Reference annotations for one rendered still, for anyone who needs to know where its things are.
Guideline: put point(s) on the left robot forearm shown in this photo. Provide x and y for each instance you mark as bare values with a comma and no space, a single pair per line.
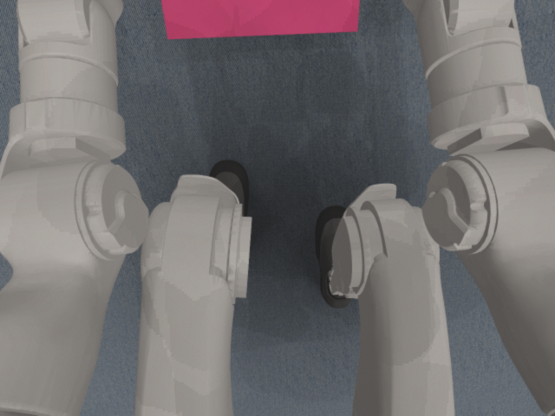
68,111

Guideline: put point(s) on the robot left shin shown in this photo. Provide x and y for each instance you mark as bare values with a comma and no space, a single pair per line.
152,246

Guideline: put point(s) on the carton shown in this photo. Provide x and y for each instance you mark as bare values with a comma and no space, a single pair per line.
186,19

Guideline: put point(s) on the right robot forearm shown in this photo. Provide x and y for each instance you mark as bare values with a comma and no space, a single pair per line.
472,60

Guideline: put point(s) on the left robot upper arm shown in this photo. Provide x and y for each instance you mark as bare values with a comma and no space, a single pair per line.
65,230

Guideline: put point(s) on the robot left thigh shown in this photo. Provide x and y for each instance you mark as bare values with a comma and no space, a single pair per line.
184,353

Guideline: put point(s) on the right robot upper arm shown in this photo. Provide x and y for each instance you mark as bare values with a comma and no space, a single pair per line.
496,210

